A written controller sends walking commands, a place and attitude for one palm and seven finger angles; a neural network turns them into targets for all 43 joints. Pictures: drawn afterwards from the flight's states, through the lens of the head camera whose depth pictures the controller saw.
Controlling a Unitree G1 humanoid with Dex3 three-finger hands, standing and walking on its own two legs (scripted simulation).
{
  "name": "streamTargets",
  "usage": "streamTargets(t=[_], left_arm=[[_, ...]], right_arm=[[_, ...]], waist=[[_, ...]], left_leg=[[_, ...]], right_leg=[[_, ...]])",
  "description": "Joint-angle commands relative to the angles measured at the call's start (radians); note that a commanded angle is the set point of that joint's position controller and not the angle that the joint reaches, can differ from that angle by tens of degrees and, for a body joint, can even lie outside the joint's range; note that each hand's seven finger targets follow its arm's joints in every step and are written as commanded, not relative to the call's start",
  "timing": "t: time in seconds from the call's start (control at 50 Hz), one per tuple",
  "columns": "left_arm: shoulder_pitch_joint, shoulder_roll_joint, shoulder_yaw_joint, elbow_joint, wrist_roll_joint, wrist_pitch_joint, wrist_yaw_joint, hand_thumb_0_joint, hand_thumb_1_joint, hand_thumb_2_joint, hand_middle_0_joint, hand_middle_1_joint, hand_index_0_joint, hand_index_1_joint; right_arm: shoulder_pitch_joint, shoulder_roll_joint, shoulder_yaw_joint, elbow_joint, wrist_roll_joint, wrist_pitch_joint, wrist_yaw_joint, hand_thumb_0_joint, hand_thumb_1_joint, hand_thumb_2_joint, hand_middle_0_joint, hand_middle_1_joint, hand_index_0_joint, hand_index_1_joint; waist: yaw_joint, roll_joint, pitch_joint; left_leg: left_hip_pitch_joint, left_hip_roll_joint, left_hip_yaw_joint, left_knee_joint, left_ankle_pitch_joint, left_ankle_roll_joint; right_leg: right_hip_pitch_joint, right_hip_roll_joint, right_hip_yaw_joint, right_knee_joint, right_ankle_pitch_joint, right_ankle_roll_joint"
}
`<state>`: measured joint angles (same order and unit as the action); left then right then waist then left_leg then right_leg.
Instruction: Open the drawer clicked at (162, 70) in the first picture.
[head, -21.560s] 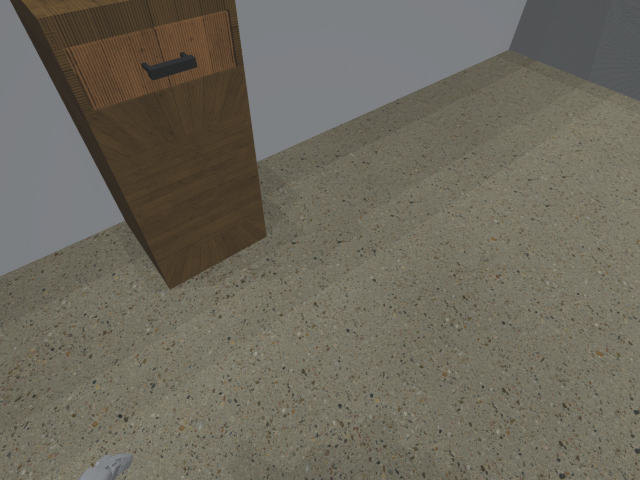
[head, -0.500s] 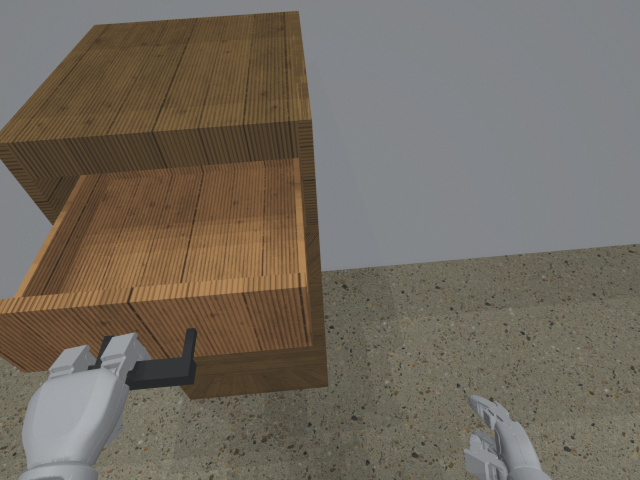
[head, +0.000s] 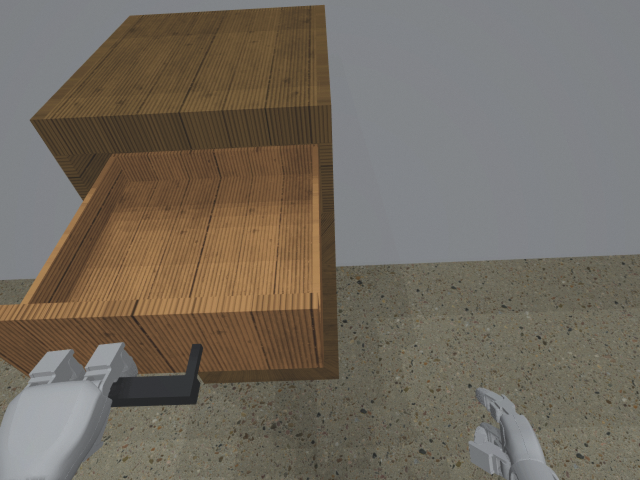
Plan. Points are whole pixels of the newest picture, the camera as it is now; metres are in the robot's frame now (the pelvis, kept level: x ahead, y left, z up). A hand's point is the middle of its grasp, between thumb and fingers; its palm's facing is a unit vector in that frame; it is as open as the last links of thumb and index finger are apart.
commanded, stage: open the thumb to release the handle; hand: left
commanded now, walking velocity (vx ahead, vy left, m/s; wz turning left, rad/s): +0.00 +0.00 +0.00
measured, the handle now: (148, 372) +0.20 +0.23 +0.07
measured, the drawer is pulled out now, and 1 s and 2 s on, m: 0.30 0.29 0.29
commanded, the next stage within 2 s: lift the hand off the handle in 0.36 s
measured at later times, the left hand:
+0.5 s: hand (97, 429) +0.14 +0.27 +0.04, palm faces +0.02 -0.09 -1.00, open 13.4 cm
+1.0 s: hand (105, 411) +0.16 +0.26 +0.06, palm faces +0.06 -0.08 -1.00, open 13.4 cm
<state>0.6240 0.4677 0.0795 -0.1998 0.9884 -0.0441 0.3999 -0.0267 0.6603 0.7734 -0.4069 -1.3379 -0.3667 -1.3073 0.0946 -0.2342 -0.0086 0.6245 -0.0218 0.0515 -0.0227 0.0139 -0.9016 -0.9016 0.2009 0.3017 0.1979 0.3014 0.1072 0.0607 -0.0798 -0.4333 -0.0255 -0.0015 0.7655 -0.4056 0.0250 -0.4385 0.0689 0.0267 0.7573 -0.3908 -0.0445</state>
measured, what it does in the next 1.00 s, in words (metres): stands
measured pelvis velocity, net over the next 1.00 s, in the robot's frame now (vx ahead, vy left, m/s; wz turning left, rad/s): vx -0.01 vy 0.00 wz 0.02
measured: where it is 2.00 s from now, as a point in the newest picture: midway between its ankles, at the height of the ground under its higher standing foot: outside the picture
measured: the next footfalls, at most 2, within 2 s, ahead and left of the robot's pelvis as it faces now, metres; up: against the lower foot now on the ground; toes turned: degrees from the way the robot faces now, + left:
none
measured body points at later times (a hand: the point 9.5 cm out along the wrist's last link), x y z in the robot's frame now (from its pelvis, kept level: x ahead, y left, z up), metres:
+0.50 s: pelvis -0.01 +0.00 +0.01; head +0.00 -0.02 +0.46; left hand +0.14 +0.27 +0.10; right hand +0.22 -0.22 -0.08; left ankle -0.01 +0.10 -0.71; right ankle +0.00 -0.10 -0.71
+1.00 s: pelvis -0.01 +0.00 +0.01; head -0.02 -0.03 +0.46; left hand +0.15 +0.26 +0.12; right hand +0.23 -0.19 -0.07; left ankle -0.01 +0.10 -0.71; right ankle +0.00 -0.09 -0.71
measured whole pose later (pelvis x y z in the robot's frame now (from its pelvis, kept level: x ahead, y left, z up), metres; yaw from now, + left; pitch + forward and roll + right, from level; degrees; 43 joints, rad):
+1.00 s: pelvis -0.01 +0.00 +0.01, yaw +1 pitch +1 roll +0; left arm 0.48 0.43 -0.02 -0.22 0.98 0.05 0.27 0.00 -0.49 0.30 -0.33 -1.20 -0.41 -1.23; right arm 0.08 -0.21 0.03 0.65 -0.02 0.02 -0.05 0.01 -0.90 -0.90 0.20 0.30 0.20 0.30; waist 0.13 0.07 -0.06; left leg -0.33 -0.04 -0.02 0.66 -0.34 0.03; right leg -0.33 0.06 0.02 0.65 -0.34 -0.04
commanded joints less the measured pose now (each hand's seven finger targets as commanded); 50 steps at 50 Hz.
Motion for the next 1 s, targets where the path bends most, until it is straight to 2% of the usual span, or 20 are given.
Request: streamTargets(t=[0.0,0.04,0.1,0.16,0.24,0.3,0.32,0.38,0.42,0.44,0.46,0.48,0.54,0.6,0.66,0.74,0.82,0.88,0.92,0.98], left_arm=[[-0.097,0.149,0.168,-0.187,-0.067,0.019,0.027,0.0,0.34,0.66,-0.36,-1.29,-0.36,-1.29],[-0.081,0.187,0.188,-0.147,-0.048,0.031,0.017,0.0,0.2,0.6,-0.35,-1.275,-0.35,-1.275],[-0.103,0.153,0.138,-0.114,-0.016,0.05,-0.011,0.0,-0.01,0.51,-0.335,-1.253,-0.335,-1.253],[-0.086,0.15,0.126,-0.153,-0.031,0.056,-0.038,0.0,-0.22,0.42,-0.32,-1.23,-0.32,-1.23],[-0.085,0.138,0.112,-0.161,-0.033,0.045,-0.055,0.0,-0.5,0.3,-0.3,-1.2,-0.3,-1.2],[-0.11,0.144,0.121,-0.151,-0.025,0.023,-0.052,0.0,-0.5,0.3,-0.3,-1.2,-0.3,-1.2],[-0.107,0.18,0.16,-0.157,-0.021,0.015,-0.046,0.0,-0.5,0.3,-0.3,-1.2,-0.3,-1.2],[-0.099,0.152,0.143,-0.165,-0.014,-0.001,-0.034,0.0,-0.5,0.3,-0.3,-1.2,-0.3,-1.2],[-0.15,0.14,0.125,-0.176,-0.011,-0.007,-0.025,0.0,-0.5,0.3,-0.3,-1.2,-0.3,-1.2],[-0.132,-0.105,-0.126,-0.147,-0.016,0.001,-0.04,0.0,-0.5,0.3,-0.3,-1.2,-0.3,-1.2],[-0.151,-0.055,-0.082,-0.144,-0.027,-0.004,-0.042,0.0,-0.5,0.3,-0.3,-1.2,-0.3,-1.2],[-0.172,-0.017,-0.057,-0.17,-0.018,-0.006,-0.04,0.0,-0.5,0.3,-0.3,-1.2,-0.3,-1.2],[-0.22,0.116,0.048,-0.201,0.054,0.019,0.003,0.0,-0.5,0.3,-0.3,-1.2,-0.3,-1.2],[-0.264,0.071,0.007,-0.139,0.084,0.053,0.013,0.0,-0.5,0.3,-0.3,-1.2,-0.3,-1.2],[-0.301,0.047,-0.026,-0.145,0.04,0.08,-0.005,0.0,-0.5,0.3,-0.3,-1.2,-0.3,-1.2],[-0.337,0.074,-0.015,-0.106,0.024,0.111,-0.027,0.0,-0.5,0.3,-0.3,-1.2,-0.3,-1.2],[-0.347,0.143,0.034,-0.206,0.008,0.113,-0.045,0.0,-0.5,0.3,-0.3,-1.2,-0.3,-1.2],[-0.321,0.121,0.021,-0.26,-0.005,0.095,-0.062,0.0,-0.5,0.3,-0.3,-1.2,-0.3,-1.2],[-0.294,0.155,0.061,-0.299,-0.019,0.082,-0.068,0.0,-0.5,0.3,-0.3,-1.2,-0.3,-1.2],[-0.287,0.14,0.048,-0.312,-0.018,0.081,-0.078,0.0,-0.5,0.3,-0.3,-1.2,-0.3,-1.2]], right_arm=[[-0.147,-0.095,-0.046,-0.147,0.008,-0.079,-0.028,0.0,-0.9,-0.9,0.2,0.3,0.2,0.3],[-0.159,-0.093,-0.034,-0.141,0.004,-0.072,-0.034,0.0,-0.9,-0.9,0.2,0.3,0.2,0.3],[-0.174,-0.091,-0.028,-0.135,0.0,-0.067,-0.029,0.0,-0.9,-0.9,0.2,0.3,0.2,0.3],[-0.18,-0.091,-0.026,-0.142,0.006,-0.069,-0.025,0.0,-0.9,-0.9,0.2,0.3,0.2,0.3],[-0.177,-0.093,-0.023,-0.144,0.002,-0.071,-0.025,0.0,-0.9,-0.9,0.2,0.3,0.2,0.3],[-0.171,-0.093,-0.027,-0.138,-0.003,-0.078,-0.027,0.0,-0.9,-0.9,0.2,0.3,0.2,0.3],[-0.169,-0.097,-0.03,-0.138,-0.005,-0.077,-0.029,0.0,-0.9,-0.9,0.2,0.3,0.2,0.3],[-0.166,-0.093,-0.035,-0.137,-0.005,-0.078,-0.027,0.0,-0.9,-0.9,0.2,0.3,0.2,0.3],[-0.157,-0.094,-0.036,-0.135,-0.007,-0.081,-0.024,0.0,-0.9,-0.9,0.2,0.3,0.2,0.3],[-0.148,-0.076,-0.034,-0.148,-0.01,-0.097,-0.005,0.0,-0.9,-0.9,0.2,0.3,0.2,0.3],[-0.128,-0.084,-0.049,-0.144,0.002,-0.106,-0.002,0.0,-0.9,-0.9,0.2,0.3,0.2,0.3],[-0.135,-0.094,-0.051,-0.142,-0.001,-0.105,-0.004,0.0,-0.9,-0.9,0.2,0.3,0.2,0.3],[-0.137,-0.09,-0.039,-0.15,-0.018,-0.094,-0.01,0.0,-0.9,-0.9,0.2,0.3,0.2,0.3],[-0.144,-0.082,-0.037,-0.138,-0.014,-0.082,-0.009,0.0,-0.9,-0.9,0.2,0.3,0.2,0.3],[-0.155,-0.084,-0.033,-0.139,0.001,-0.08,-0.017,0.0,-0.9,-0.9,0.2,0.3,0.2,0.3],[-0.162,-0.084,-0.02,-0.133,0.005,-0.073,-0.03,0.0,-0.9,-0.9,0.2,0.3,0.2,0.3],[-0.183,-0.082,-0.014,-0.141,0.004,-0.069,-0.039,0.0,-0.9,-0.9,0.2,0.3,0.2,0.3],[-0.183,-0.073,-0.011,-0.147,0.002,-0.076,-0.037,0.0,-0.9,-0.9,0.2,0.3,0.2,0.3],[-0.189,-0.077,-0.008,-0.152,0.002,-0.079,-0.037,0.0,-0.9,-0.9,0.2,0.3,0.2,0.3],[-0.189,-0.073,-0.003,-0.152,0.0,-0.075,-0.03,0.0,-0.9,-0.9,0.2,0.3,0.2,0.3]], waist=[[-0.013,-0.009,-0.13],[0.003,-0.035,-0.117],[0.006,-0.06,-0.066],[0.015,-0.016,-0.075],[0.01,-0.035,-0.054],[0.008,-0.048,-0.032],[0.017,-0.04,-0.053],[0.016,-0.017,-0.074],[-0.001,0.009,-0.071],[-0.035,-0.008,-0.028],[-0.038,-0.049,-0.039],[-0.025,-0.012,-0.056],[0.006,-0.024,-0.136],[-0.013,-0.046,-0.102],[-0.019,-0.019,-0.099],[-0.021,-0.06,-0.086],[0.002,-0.019,-0.127],[0.001,-0.026,-0.103],[0.013,0.003,-0.103],[0.007,0.011,-0.053]], left_leg=[[0.125,-0.013,-0.033,-0.12,0.218,0.003],[0.107,-0.015,-0.031,-0.133,0.217,0.003],[0.092,-0.014,-0.028,-0.152,0.212,0.003],[0.112,-0.01,-0.025,-0.173,0.228,0.0],[0.118,-0.01,-0.029,-0.178,0.22,0.002],[0.118,-0.013,-0.028,-0.18,0.195,0.004],[0.127,-0.012,-0.029,-0.18,0.205,0.001],[0.14,-0.018,-0.025,-0.168,0.22,0.001],[0.151,-0.014,-0.032,-0.167,0.212,-0.004],[0.143,-0.01,-0.032,-0.149,0.207,0.001],[0.14,0.005,-0.044,-0.159,0.211,-0.002],[0.138,0.003,-0.044,-0.169,0.201,-0.007],[0.134,-0.009,-0.034,-0.153,0.186,-0.006],[0.126,-0.01,-0.034,-0.143,0.191,-0.009],[0.133,-0.004,-0.039,-0.16,0.195,-0.008],[0.127,-0.007,-0.041,-0.166,0.185,-0.002],[0.174,-0.012,-0.043,-0.185,0.22,0.0],[0.197,-0.011,-0.041,-0.189,0.241,0.002],[0.206,-0.011,-0.042,-0.202,0.252,-0.001],[0.208,-0.011,-0.04,-0.213,0.246,0.001]], right_leg=[[0.022,-0.023,0.057,-0.17,0.215,0.002],[0.045,-0.027,0.064,-0.18,0.216,0.001],[0.041,-0.034,0.066,-0.197,0.207,0.0],[0.076,-0.034,0.058,-0.203,0.211,-0.003],[0.066,-0.034,0.059,-0.222,0.185,-0.001],[0.05,-0.035,0.06,-0.238,0.156,0.0],[0.063,-0.032,0.072,-0.243,0.157,-0.004],[0.054,-0.033,0.07,-0.232,0.186,-0.006],[0.031,-0.029,0.054,-0.228,0.151,-0.007],[-0.033,-0.033,0.011,-0.202,0.132,0.001],[-0.034,-0.027,0.005,-0.197,0.127,0.001],[-0.026,-0.023,0.01,-0.197,0.116,-0.001],[-0.001,-0.028,0.029,-0.186,0.092,-0.009],[-0.025,-0.025,0.039,-0.182,0.116,-0.012],[0.001,-0.025,0.019,-0.178,0.133,-0.007],[0.015,-0.027,0.023,-0.193,0.131,-0.001],[0.081,-0.028,0.048,-0.221,0.158,-0.007],[0.081,-0.032,0.041,-0.236,0.172,-0.004],[0.105,-0.03,0.051,-0.253,0.174,-0.008],[0.09,-0.033,0.045,-0.273,0.157,-0.005]])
